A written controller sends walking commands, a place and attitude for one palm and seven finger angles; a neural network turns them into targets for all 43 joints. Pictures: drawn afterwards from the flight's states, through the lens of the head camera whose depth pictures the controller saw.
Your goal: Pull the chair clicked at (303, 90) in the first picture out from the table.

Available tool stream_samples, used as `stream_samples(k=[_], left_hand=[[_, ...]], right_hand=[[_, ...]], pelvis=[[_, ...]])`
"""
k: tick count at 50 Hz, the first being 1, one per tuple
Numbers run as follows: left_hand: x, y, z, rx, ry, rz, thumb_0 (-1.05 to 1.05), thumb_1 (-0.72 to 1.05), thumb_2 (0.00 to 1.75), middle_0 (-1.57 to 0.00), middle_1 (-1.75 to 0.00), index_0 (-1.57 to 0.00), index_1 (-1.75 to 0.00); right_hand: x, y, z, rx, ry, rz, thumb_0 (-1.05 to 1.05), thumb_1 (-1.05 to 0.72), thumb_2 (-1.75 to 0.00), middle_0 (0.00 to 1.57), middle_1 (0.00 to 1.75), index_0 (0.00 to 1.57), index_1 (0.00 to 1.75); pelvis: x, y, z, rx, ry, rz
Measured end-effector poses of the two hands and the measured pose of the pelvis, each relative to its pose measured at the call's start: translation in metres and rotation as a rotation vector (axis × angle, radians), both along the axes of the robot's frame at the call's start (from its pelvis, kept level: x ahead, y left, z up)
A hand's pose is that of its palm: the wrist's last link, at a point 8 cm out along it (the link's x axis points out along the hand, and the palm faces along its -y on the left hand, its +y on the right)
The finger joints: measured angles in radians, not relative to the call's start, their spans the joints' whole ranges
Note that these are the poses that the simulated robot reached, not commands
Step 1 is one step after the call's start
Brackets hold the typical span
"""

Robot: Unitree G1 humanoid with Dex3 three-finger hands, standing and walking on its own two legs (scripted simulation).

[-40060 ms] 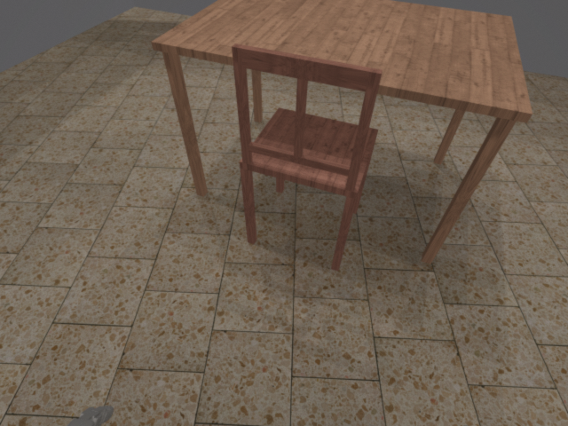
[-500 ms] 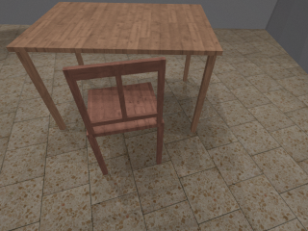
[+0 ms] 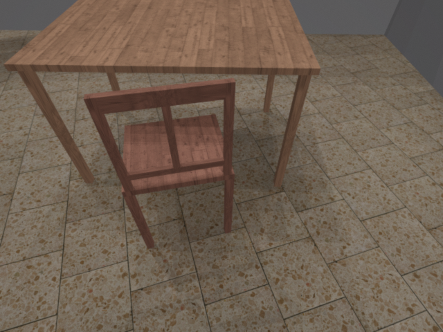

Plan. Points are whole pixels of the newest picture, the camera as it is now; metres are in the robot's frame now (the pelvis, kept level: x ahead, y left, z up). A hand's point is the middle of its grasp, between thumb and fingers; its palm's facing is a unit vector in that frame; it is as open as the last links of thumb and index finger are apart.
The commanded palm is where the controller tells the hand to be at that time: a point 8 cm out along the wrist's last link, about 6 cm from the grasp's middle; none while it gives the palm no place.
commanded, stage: look to check the result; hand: left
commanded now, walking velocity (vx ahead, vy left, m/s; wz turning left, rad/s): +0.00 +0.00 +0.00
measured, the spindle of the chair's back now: (171, 138) +0.68 +0.19 -0.10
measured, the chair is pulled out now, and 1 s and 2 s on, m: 0.17 0.17 0.17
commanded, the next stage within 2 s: take the last steps up to it in 0.44 s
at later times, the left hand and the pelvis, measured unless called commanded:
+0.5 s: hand out of the picture +0.00 +0.15 -0.18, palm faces +0.01 -0.98 -0.18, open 7.4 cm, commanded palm none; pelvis +0.01 -0.01 +0.00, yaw +0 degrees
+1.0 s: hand out of the picture +0.05 +0.20 -0.20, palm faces +0.07 -0.99 -0.14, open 7.4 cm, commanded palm none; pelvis +0.08 +0.03 -0.01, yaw +2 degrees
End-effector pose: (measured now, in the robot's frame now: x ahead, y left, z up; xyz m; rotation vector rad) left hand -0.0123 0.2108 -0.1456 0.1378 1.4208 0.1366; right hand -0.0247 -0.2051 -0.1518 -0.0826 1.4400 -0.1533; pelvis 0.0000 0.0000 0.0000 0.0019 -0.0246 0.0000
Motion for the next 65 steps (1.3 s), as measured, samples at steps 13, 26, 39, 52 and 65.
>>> stream_samples(k=[13, 26, 39, 52, 65], left_hand=[[0.005, -0.006, 0.001, 0.006, -0.005, 0.001, 0.01, 0.91, 0.90, -0.20, -0.30, -0.20, -0.30], [0.010, -0.011, 0.000, 0.002, -0.001, 0.001, 0.01, 0.91, 0.90, -0.20, -0.30, -0.20, -0.30], [0.014, -0.004, -0.009, -0.016, -0.012, 0.059, 0.00, 0.91, 0.90, -0.20, -0.30, -0.20, -0.30], [0.082, 0.049, -0.015, -0.031, -0.011, 0.060, 0.01, 0.91, 0.90, -0.20, -0.30, -0.20, -0.30], [0.303, 0.058, 0.006, 0.024, -0.371, -0.023, 0.01, 0.91, 0.90, -0.20, -0.30, -0.20, -0.30]], right_hand=[[0.007, -0.008, 0.000, 0.000, -0.002, 0.003, 0.00, -0.91, -0.90, 0.20, 0.30, 0.20, 0.30], [0.009, -0.015, 0.001, -0.012, 0.013, 0.000, 0.00, -0.91, -0.90, 0.20, 0.30, 0.20, 0.29], [0.013, -0.014, 0.000, -0.022, 0.045, 0.014, 0.00, -0.91, -0.90, 0.20, 0.30, 0.20, 0.30], [0.046, 0.025, 0.014, -0.069, 0.047, -0.008, 0.00, -0.91, -0.90, 0.20, 0.30, 0.20, 0.29], [0.110, 0.041, -0.001, 0.001, 0.151, -0.010, 0.00, -0.91, -0.90, 0.20, 0.30, 0.20, 0.30]], pelvis=[[0.004, -0.007, 0.000, 0.000, 0.003, 0.001], [0.010, -0.012, 0.000, -0.001, 0.005, 0.001], [0.028, -0.005, -0.006, -0.021, 0.008, 0.031], [0.089, 0.037, -0.008, -0.011, 0.027, 0.053], [0.179, 0.031, -0.018, -0.018, 0.015, 0.084]])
